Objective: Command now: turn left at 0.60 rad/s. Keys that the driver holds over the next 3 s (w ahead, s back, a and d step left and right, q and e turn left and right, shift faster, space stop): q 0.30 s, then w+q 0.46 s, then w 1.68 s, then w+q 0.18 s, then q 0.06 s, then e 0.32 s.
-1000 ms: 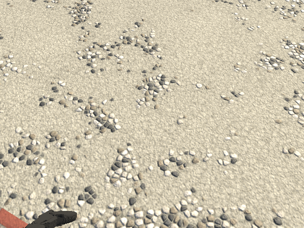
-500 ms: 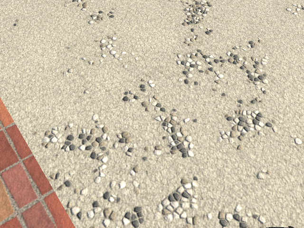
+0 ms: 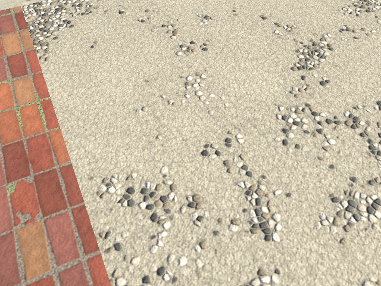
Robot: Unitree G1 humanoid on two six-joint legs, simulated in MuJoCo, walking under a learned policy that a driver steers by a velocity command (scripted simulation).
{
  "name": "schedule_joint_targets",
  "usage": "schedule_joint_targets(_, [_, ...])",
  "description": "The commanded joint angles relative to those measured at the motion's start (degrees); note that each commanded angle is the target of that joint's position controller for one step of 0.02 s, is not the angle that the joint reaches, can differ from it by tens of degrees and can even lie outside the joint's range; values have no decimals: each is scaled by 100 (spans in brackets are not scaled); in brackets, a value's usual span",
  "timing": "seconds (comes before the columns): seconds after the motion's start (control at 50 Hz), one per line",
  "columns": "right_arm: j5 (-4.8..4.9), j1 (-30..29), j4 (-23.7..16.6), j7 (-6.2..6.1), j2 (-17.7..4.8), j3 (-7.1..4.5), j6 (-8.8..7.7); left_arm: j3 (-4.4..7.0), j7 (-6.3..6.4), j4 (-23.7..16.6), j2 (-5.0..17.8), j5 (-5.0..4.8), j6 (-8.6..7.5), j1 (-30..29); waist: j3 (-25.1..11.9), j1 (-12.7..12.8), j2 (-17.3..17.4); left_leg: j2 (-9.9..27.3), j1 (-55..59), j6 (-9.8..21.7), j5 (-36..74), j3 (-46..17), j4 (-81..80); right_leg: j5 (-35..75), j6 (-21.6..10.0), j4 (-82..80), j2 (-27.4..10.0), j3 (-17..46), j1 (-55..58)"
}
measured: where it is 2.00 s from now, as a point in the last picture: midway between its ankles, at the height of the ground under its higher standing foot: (75, 235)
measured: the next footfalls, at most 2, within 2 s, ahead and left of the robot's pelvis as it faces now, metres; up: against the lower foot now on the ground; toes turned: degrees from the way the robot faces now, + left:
right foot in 0.04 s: +0.05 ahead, -0.12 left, +0.00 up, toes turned +7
left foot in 0.56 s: +0.02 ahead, +0.10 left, +0.00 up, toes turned +21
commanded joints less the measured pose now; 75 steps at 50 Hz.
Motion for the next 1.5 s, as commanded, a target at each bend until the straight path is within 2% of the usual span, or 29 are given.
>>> schedule_joint_targets(0.02, [64,-196,-326,-1,-849,-220,-23,123,85,-235,525,-36,-143,631,-474,423,575,1370,362,413,14,-1929,-464,416,-161,-1474,155,-85,849])
schedule_joint_targets(0.04, [129,-228,-346,-31,-733,-187,-30,166,135,-195,693,14,-179,779,-445,486,333,1057,-119,95,-786,-1704,-218,724,-244,-2251,-207,164,1461])
schedule_joint_targets(0.06, [159,140,-360,-58,-340,-101,-40,245,179,-326,1160,92,-175,572,-539,209,-783,415,-690,-271,-2249,-806,957,132,-563,-2799,-1552,1441,1880])
schedule_joint_targets(0.08, [60,58,-388,-102,-623,-183,-60,295,133,-539,1490,158,-144,18,-74,208,-1341,-272,-1529,-404,-2643,443,2144,612,-1146,-3041,-2481,2555,1252])
schedule_joint_targets(0.1, [-114,-103,-356,-91,-966,-269,-56,245,96,-490,1163,145,-132,118,-16,188,-731,262,-1245,-469,-2434,408,3080,1434,-1365,-2787,-2438,2112,865])
schedule_joint_targets(0.14, [-68,177,-171,7,-835,-260,17,119,28,-556,728,96,-151,-243,-9,-62,-587,306,-1049,-527,-1914,487,3899,2396,-1106,-2485,-1714,945,771])
schedule_joint_targets(0.3, [59,-438,-328,181,-588,-80,172,220,29,-334,878,109,-162,665,-204,498,-944,688,-1598,-849,-1881,1054,3550,4183,-1210,-1964,-1700,72,2267])
schedule_joint_targets(0.4, [3,-1089,-606,378,-566,17,166,331,-101,-221,1080,174,-224,828,-5,725,-1102,1025,-1125,-601,-1886,1384,2307,124,-1163,-2816,-1933,236,1920])
schedule_joint_targets(0.48, [19,-1232,-687,413,-494,90,38,409,-195,-96,1220,183,-292,862,139,642,-941,991,-261,-236,-2073,1740,1294,30,-1045,-2838,-2045,-86,1478])
schedule_joint_targets(0.52, [-42,-781,-534,384,-432,112,-57,415,-211,-61,1226,92,-275,697,87,289,-784,846,722,-30,-1551,1910,356,301,-874,-2369,-1919,-525,965])
schedule_joint_targets(0.54, [-95,-157,-281,339,-497,78,-118,384,-203,-65,1122,57,-265,601,-88,-4,-536,684,1662,60,-1370,1896,-73,389,-719,-1661,-1717,-894,393])
schedule_joint_targets(0.56, [-149,727,24,263,-895,-65,-189,265,-221,-138,761,95,-265,595,-533,-357,590,1331,2840,276,-2213,711,-661,174,-440,82,-1224,-1570,-508])
schedule_joint_targets(0.58, [-20,1170,-101,199,-1678,-217,-246,124,-294,-699,337,200,-284,43,-451,-555,1943,3087,3404,1040,-3748,-2568,-1493,-1385,-121,1748,-267,-1566,-2546])
schedule_joint_targets(0.6, [45,1018,-87,140,-1450,-152,-257,229,-299,-675,791,351,-276,-140,113,-529,879,3218,2848,1370,-3285,-2672,-1548,-1203,-134,2191,-448,-561,-2997])
schedule_joint_targets(0.64, [60,476,-93,52,-958,19,-288,268,-444,-486,934,147,-408,104,568,-37,535,2503,2237,1121,-1986,-1361,-1482,85,-110,1947,-793,-393,-2590])
schedule_joint_targets(0.7, [87,206,-130,-2,-854,79,-429,266,-480,-228,923,300,-372,471,243,256,503,1918,2055,937,245,-535,-1407,810,114,1792,-724,-540,-1967])
schedule_joint_targets(0.9, [76,1153,504,-88,-874,89,-610,49,-525,-745,474,158,-388,-1074,457,-165,441,1929,1935,781,1949,-236,-1363,2035,-12,-263,-462,-808,-1539])
schedule_joint_targets(0.96, [52,890,578,-139,-1008,83,-654,112,-430,-583,640,138,-425,-493,278,222,442,2019,1975,517,3313,-102,-934,1710,-363,-692,-188,-835,-390])
schedule_joint_targets(1.0, [8,802,647,-132,-1084,69,-642,231,-271,-101,853,119,-476,998,-517,909,250,1739,1843,332,4460,223,877,1468,-595,-1065,61,-920,1350])
schedule_joint_targets(1.02, [5,884,589,-104,-826,147,-668,314,-163,59,1169,218,-522,1872,-1134,1229,-144,1432,972,260,3027,384,2448,624,-816,-1226,-858,41,2679])
schedule_joint_targets(1.04, [179,1547,478,-68,-214,254,-677,458,-159,106,1816,341,-539,2180,-1846,914,-1583,310,-729,-16,-1003,799,4641,-419,-1552,-1878,-2500,3045,3901])
schedule_joint_targets(1.06, [-11,1333,553,-65,-630,196,-690,387,-240,176,1431,138,-498,1799,-1516,755,-1195,332,-1308,102,-2102,412,5130,-712,-1616,-2657,-2526,4168,3308])
schedule_joint_targets(1.1, [-45,578,470,3,-676,202,-675,222,-297,79,707,87,-542,841,-231,469,-265,957,-1388,162,-1312,599,4863,-343,-1467,-2751,-2119,2409,1812])
schedule_joint_targets(1.14, [-99,515,475,69,-496,245,-587,134,-283,240,505,100,-619,758,29,240,-447,1227,-1069,101,-1189,770,4365,757,-1258,-2953,-1659,1378,1129])
schedule_joint_targets(1.2, [-126,439,505,137,-304,311,-486,129,-328,497,533,46,-768,1037,68,152,-506,1361,-1156,-26,-999,1016,3967,1797,-1335,-3166,-1530,762,1005])
schedule_joint_targets(1.32, [-86,-1126,52,232,-49,481,-513,125,-355,840,558,-5,-795,1426,344,414,-459,1532,-1388,-310,381,1562,1805,2544,-1165,-3401,-1124,-196,1081])
schedule_joint_targets(1.4, [-48,-1644,-75,214,-132,482,-530,150,-321,1051,690,13,-779,1758,302,562,-457,1386,-1046,-241,598,1695,1034,3170,-1067,-3181,-1358,-213,1561])
schedule_joint_targets(1.46, [-74,-1575,-79,162,-275,419,-561,163,-264,1158,754,68,-713,1751,251,452,-497,1223,-792,-22,-43,1715,696,4083,-974,-2664,-1552,-189,2136])
schedule_joint_targets(1.5, [-131,-426,306,92,-442,303,-648,154,-240,1217,766,75,-656,1698,-336,-62,-370,910,616,221,-277,1824,160,5144,-803,-1182,-1319,-456,2132])
Over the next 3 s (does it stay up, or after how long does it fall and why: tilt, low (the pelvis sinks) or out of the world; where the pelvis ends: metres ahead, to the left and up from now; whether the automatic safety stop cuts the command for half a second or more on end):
stays up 1.06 0.72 0.00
